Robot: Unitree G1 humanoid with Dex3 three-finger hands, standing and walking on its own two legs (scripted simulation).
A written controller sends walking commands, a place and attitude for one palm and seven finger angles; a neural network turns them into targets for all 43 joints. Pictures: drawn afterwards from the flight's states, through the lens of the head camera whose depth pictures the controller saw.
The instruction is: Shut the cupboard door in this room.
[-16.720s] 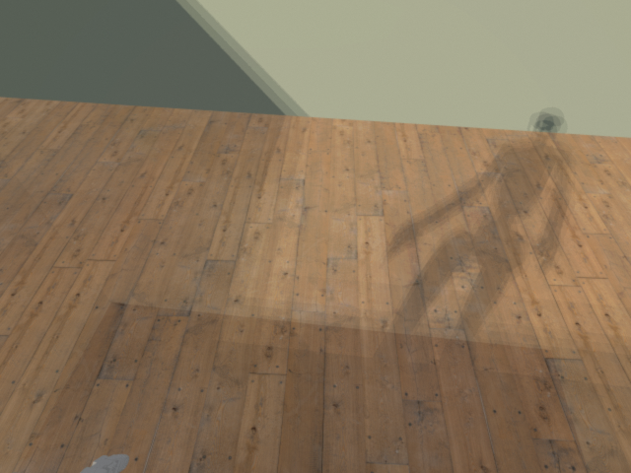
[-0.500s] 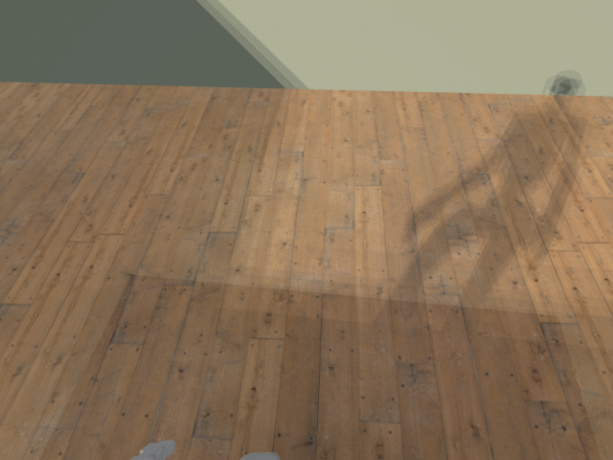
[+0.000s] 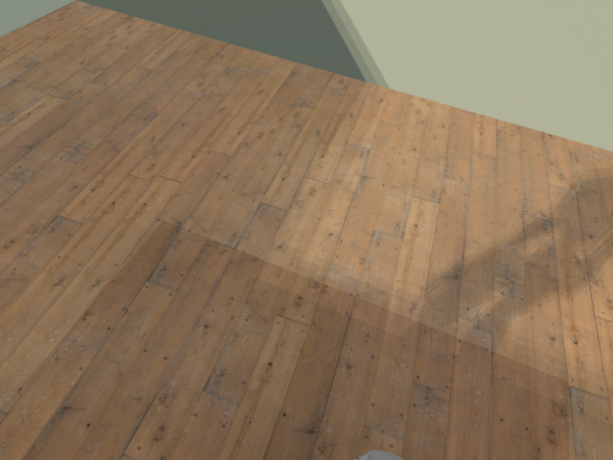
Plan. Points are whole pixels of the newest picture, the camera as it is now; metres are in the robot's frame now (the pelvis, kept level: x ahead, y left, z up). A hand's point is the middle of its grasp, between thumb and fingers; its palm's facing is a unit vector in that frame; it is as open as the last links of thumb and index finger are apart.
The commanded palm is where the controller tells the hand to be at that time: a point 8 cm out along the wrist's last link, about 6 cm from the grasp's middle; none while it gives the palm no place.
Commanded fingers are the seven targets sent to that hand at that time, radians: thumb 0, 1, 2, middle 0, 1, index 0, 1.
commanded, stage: turn or walk to find it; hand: left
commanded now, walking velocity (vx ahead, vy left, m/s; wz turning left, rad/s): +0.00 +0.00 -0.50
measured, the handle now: out of the picture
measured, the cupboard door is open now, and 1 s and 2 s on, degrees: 84 84 84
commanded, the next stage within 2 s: none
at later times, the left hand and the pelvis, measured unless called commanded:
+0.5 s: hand out of the picture +0.04 +0.17 -0.17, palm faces -0.07 -0.98 -0.21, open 7.4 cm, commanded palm none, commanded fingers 0.00 0.90 0.90 -0.20 -0.30 -0.20 -0.30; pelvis -0.01 -0.01 +0.00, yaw -8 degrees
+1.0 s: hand (232, 442) +0.16 +0.11 -0.15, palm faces -0.40 -0.87 -0.30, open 7.4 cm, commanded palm none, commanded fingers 0.00 0.90 0.90 -0.20 -0.30 -0.20 -0.30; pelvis -0.04 -0.03 -0.01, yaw -24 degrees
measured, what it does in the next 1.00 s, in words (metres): steps on the spot, turning right: right foot, then left foot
